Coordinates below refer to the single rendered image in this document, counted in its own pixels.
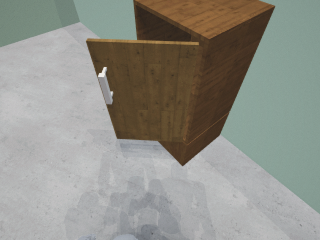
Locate handle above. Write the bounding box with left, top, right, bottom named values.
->
left=98, top=67, right=113, bottom=105

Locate cupboard door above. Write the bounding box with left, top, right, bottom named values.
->
left=86, top=38, right=199, bottom=142

